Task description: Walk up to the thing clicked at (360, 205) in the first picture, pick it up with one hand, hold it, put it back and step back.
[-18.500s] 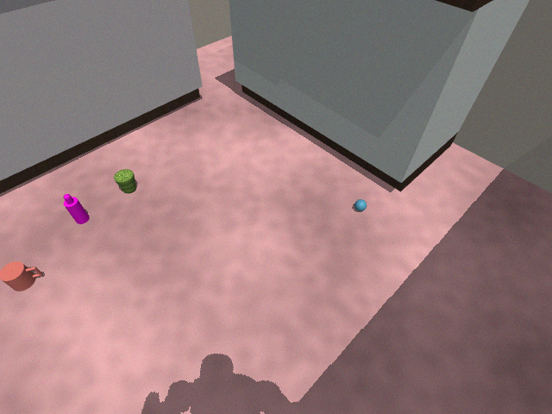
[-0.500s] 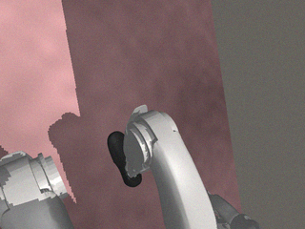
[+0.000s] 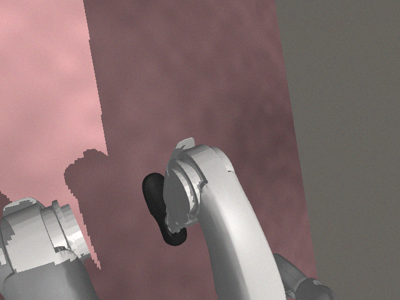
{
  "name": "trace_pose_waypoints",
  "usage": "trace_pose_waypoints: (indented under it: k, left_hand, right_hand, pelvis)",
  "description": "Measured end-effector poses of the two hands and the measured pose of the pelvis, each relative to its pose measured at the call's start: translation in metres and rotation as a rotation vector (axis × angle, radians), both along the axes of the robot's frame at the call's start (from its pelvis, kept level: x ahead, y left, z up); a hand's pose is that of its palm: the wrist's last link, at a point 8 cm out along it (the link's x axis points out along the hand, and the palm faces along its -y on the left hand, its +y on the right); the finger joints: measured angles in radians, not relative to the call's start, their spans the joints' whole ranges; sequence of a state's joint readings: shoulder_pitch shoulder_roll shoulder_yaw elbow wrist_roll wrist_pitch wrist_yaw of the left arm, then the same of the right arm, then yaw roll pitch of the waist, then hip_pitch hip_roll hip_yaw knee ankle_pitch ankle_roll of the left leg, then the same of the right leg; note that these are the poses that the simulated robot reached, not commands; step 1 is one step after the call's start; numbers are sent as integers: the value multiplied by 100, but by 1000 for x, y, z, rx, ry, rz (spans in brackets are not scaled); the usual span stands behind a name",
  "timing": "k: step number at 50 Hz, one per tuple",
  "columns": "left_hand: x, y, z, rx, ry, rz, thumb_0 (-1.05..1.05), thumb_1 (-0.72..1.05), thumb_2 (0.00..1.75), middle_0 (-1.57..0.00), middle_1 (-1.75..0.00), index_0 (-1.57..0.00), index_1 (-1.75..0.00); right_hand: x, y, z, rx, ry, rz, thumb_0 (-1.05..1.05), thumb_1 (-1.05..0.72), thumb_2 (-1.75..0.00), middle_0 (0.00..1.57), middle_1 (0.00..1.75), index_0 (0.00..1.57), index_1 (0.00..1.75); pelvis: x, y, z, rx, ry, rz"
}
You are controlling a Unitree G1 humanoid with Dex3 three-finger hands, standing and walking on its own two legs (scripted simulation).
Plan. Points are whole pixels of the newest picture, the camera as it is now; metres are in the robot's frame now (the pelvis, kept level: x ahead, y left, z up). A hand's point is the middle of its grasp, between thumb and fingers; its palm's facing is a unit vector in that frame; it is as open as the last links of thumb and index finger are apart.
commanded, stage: close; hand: left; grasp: from above
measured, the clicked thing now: out of the picture +0.47 +0.35 -0.29
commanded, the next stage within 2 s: settle in 0.78 s
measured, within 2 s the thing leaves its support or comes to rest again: leaves its support in 1.04 s
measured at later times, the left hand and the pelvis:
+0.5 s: hand out of the picture +0.46 +0.34 -0.27, palm faces -0.46 -0.18 -0.87, open 9.4 cm; pelvis +0.00 +0.00 +0.00, yaw +0 degrees
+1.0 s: hand out of the picture +0.45 +0.35 -0.26, palm faces -0.45 -0.17 -0.87, open 7.7 cm; pelvis +0.00 +0.00 +0.00, yaw -1 degrees
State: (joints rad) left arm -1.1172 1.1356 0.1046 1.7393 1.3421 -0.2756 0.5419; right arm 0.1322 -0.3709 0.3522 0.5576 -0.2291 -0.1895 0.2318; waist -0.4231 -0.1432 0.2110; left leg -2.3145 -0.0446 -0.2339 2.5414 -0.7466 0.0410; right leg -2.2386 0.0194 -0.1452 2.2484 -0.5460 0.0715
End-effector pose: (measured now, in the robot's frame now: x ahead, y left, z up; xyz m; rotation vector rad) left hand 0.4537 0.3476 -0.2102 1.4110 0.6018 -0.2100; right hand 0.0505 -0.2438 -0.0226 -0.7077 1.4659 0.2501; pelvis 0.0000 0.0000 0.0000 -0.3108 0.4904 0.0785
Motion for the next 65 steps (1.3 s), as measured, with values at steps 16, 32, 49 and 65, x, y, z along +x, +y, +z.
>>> trace_pose_waypoints:
  k: [16, 32, 49, 65]
  left_hand:
    - [11, -2, -1, 25, -19, 17, 0, 0, 67, -47, -72, -48, -72]
    - [3, 4, 1, 6, -4, 25, 0, 27, 57, -63, -68, -68, -66]
    - [6, 6, 2, -3, -26, 1, 2, 34, 41, -76, -63, -77, -56]
    - [12, 29, 40, 43, -65, 67, 2, 35, 33, -81, -56, -83, -50]
  right_hand:
    - [-11, -7, 5, -21, 22, -29, 0, -90, -89, 20, 30, 20, 30]
    - [-8, -11, 5, -36, 29, -16, 0, -90, -89, 20, 30, 20, 30]
    - [-4, -2, 5, -37, 13, -4, 0, -90, -89, 20, 30, 20, 30]
    - [-1, -14, -2, -18, 12, -67, 0, -91, -90, 20, 30, 20, 30]
  pelvis:
    - [2, -1, -1, 0, 8, -6]
    - [0, -3, 0, 3, -2, -4]
    - [1, 1, 0, -9, 0, -7]
    - [4, -1, 2, 0, 48, 3]
